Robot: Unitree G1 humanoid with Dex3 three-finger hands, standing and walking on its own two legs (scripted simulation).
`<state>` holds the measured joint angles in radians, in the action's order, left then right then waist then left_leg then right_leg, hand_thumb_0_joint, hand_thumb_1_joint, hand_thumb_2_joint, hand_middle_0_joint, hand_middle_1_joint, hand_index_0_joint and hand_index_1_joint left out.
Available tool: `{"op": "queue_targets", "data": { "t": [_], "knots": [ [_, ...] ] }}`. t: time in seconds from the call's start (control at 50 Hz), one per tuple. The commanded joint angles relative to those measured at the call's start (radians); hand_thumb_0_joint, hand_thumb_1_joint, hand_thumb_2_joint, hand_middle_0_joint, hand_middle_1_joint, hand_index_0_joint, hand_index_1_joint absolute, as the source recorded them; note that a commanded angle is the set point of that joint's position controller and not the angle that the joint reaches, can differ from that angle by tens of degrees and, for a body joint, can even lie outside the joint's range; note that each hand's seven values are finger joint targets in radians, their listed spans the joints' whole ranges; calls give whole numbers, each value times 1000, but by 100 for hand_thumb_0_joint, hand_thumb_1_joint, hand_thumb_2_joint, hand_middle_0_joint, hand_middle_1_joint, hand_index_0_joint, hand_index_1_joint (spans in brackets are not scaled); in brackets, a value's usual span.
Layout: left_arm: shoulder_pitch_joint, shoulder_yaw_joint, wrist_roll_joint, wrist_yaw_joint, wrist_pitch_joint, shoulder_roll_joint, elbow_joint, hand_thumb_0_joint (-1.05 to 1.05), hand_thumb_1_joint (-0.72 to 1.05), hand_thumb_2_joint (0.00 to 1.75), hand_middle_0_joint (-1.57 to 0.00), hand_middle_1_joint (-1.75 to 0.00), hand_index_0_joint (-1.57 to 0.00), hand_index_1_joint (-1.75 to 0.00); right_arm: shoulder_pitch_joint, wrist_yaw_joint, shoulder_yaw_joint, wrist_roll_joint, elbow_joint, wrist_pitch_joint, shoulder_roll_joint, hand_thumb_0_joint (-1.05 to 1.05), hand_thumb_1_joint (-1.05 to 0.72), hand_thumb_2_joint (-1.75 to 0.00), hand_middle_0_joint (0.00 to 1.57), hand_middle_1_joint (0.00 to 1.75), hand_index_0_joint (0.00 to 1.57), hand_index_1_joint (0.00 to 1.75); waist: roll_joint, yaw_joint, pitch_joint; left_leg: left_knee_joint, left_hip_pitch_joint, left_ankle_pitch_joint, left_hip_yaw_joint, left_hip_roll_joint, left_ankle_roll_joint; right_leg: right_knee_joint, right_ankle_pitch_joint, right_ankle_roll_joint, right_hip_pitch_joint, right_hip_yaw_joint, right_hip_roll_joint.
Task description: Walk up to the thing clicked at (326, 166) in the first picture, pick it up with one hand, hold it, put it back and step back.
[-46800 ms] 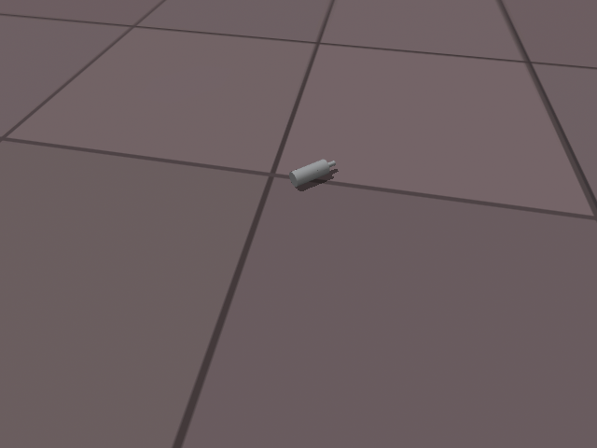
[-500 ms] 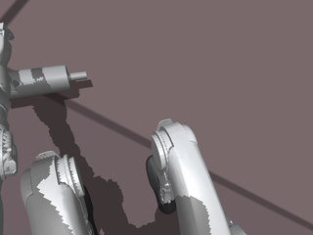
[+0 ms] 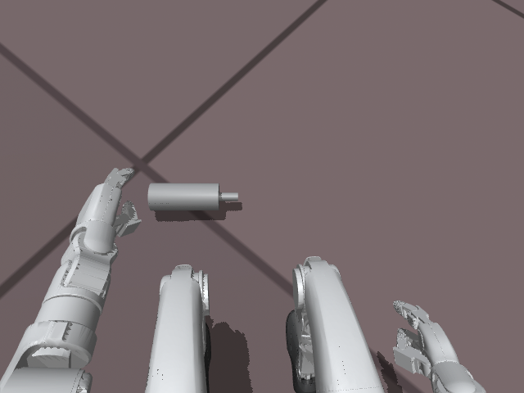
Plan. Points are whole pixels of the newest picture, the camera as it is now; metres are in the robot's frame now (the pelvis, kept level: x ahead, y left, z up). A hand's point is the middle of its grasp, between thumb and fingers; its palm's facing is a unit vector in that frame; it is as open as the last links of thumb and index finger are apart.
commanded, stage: home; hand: left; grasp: from above
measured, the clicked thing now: (195, 196) +0.55 +0.14 -0.45
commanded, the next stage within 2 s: none
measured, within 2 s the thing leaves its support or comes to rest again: neither
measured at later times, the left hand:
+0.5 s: hand (80, 264) +0.28 +0.18 +0.09, palm faces +0.09 -0.97 -0.21, open 7.4 cm
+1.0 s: hand out of the picture +0.23 +0.20 +0.18, palm faces +0.13 -0.97 -0.20, open 7.4 cm
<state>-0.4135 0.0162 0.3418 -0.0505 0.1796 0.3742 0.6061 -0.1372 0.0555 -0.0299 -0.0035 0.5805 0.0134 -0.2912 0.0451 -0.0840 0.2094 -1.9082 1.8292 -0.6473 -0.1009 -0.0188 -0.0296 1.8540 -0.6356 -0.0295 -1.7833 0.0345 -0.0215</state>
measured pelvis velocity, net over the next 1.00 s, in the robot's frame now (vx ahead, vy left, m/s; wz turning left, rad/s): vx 0.08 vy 0.00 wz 0.07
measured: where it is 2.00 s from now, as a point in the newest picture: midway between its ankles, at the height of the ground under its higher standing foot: (251, 374)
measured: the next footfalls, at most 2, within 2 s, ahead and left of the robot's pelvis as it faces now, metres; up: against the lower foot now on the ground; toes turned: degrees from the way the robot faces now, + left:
none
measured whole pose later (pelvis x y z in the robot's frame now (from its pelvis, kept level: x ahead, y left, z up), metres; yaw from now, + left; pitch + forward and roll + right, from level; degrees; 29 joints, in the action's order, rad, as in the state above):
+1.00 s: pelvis +0.08 +0.00 +0.23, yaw +4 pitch +11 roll -3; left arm 0.51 0.04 -0.06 -0.02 0.46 0.22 -0.14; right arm -0.26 -0.18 0.04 -0.01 0.51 -0.22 -0.22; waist 0.04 -0.03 0.17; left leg -1.02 0.70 -0.50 -0.07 -0.03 -0.02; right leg 0.95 -0.48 -0.03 -0.65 0.06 -0.03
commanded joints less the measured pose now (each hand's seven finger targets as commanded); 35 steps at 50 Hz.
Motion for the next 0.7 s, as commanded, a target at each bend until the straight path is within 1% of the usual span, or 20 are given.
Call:
{"op": "queue_targets", "data": {
  "t": [0.0,0.08,0.12,0.14,0.16,0.2,0.22,0.28,0.32,0.34,0.36,0.38,0.42,0.44,0.5,0.56,0.58,0.6,0.64,0.68],
  "knots": [
    [-136,40,-110,-52,-5,97,-263,0,90,90,-20,-30,-20,-30,-66,-52,-48,-18,-82,-59,-139,0,-90,-90,20,30,20,30,76,-36,443,379,-497,-4,12,7,44,-344,65,58,370,21,30],
    [-30,65,-231,-67,33,83,-383,0,90,90,-20,-30,-20,-30,-20,-86,-36,-22,-112,-86,-114,0,-90,-90,20,30,20,30,33,-21,443,452,-555,-6,45,15,52,-479,32,48,530,-14,27],
    [35,66,-272,-68,57,65,-423,0,90,90,-20,-30,-20,-30,-6,-103,-31,-25,-116,-100,-108,0,-90,-90,20,30,20,30,35,-19,422,500,-613,8,46,14,51,-523,47,48,571,-16,26],
    [61,66,-286,-69,69,58,-440,0,90,90,-20,-30,-20,-30,-3,-111,-26,-28,-117,-106,-103,0,-90,-90,20,30,20,30,44,-14,411,528,-649,17,41,11,49,-540,58,48,593,-15,26],
    [73,67,-299,-69,77,43,-459,0,90,90,-20,-30,-20,-30,-9,-119,-23,-28,-116,-112,-99,0,-90,-90,20,30,20,30,47,-24,408,549,-686,36,39,9,49,-555,84,49,608,-9,26],
    [148,80,-330,-69,100,29,-485,0,90,90,-20,-30,-20,-30,-8,-135,-12,-33,-123,-123,-90,0,-90,-90,20,30,20,30,44,-8,384,606,-745,46,25,6,46,-592,99,48,649,-5,25],
    [192,73,-341,-67,115,11,-475,0,90,90,-20,-30,-20,-30,-8,-142,-7,-34,-120,-128,-85,0,-90,-90,20,30,20,30,43,-11,354,633,-770,62,20,3,44,-610,114,47,661,-3,25],
    [268,95,-369,-63,136,1,-541,0,90,90,-20,-30,-20,-30,-19,-164,7,-37,-133,-145,-72,0,-90,-90,20,30,20,30,45,4,343,702,-860,119,14,0,41,-668,164,46,743,4,25],
    [351,86,-381,-54,150,-26,-566,0,90,90,-20,-30,-20,-30,-27,-175,12,-36,-142,-156,-68,0,-90,-90,20,30,20,30,47,4,312,754,-909,156,7,-3,37,-702,198,44,785,12,25],
    [398,92,-386,-53,158,-27,-577,0,90,90,-20,-30,-20,-30,-37,-183,15,-36,-144,-161,-60,0,-90,-90,20,30,20,30,45,13,305,766,-933,193,20,-2,35,-728,222,45,823,10,26],
    [421,86,-392,-53,163,-32,-598,0,90,90,-20,-30,-20,-30,-34,-190,18,-36,-155,-166,-57,0,-90,-90,20,30,20,30,34,10,275,784,-937,193,30,3,39,-764,221,42,852,10,28],
    [455,82,-394,-50,169,-41,-611,0,90,90,-20,-30,-20,-30,-44,-196,22,-34,-153,-173,-52,0,-90,-90,20,30,20,30,31,2,268,801,-961,220,33,2,39,-784,246,41,886,10,29],
    [525,85,-399,-47,179,-43,-662,0,90,90,-20,-30,-20,-30,-52,-206,24,-33,-166,-183,-46,0,-90,-90,20,30,20,30,33,16,237,840,-997,241,43,8,40,-832,262,39,940,10,28],
    [575,82,-396,-46,185,-44,-680,0,90,90,-20,-30,-20,-30,-58,-212,22,-33,-170,-189,-44,0,-90,-90,20,30,20,30,35,11,228,855,-1017,274,45,9,39,-853,288,39,967,12,30],
    [678,80,-399,-43,198,-52,-745,0,90,90,-20,-30,-20,-30,-82,-223,24,-29,-190,-201,-39,0,-90,-90,20,30,20,30,18,20,197,900,-1081,347,57,14,40,-913,354,33,1053,15,33],
    [735,74,-402,-37,206,-55,-826,0,90,90,-20,-30,-20,-30,-89,-235,23,-27,-203,-214,-36,0,-90,-90,20,30,20,30,33,19,138,969,-1137,339,52,9,37,-969,341,32,1085,25,36],
    [772,85,-403,-35,211,-53,-845,0,90,90,-20,-30,-20,-30,-96,-239,22,-24,-206,-219,-34,0,-90,-90,20,30,20,30,33,24,154,976,-1161,361,53,9,37,-980,358,32,1112,24,37],
    [811,76,-404,-32,215,-59,-866,0,90,90,-20,-30,-20,-30,-94,-241,23,-25,-214,-225,-32,0,-90,-90,20,30,20,30,15,29,137,992,-1169,366,51,9,37,-991,359,31,1126,31,39],
    [840,71,-406,-24,222,-62,-894,0,90,90,-20,-30,-20,-30,-97,-246,22,-21,-215,-235,-34,0,-90,-90,20,30,20,30,25,29,110,1011,-1191,390,50,8,35,-1006,376,32,1136,36,41],
    [867,73,-405,-17,226,-62,-912,0,90,90,-20,-30,-20,-30,-94,-252,23,-20,-224,-244,-34,0,-90,-90,20,30,20,30,0,30,62,1030,-1189,375,46,9,38,-1029,362,28,1148,41,42]
  ]
}}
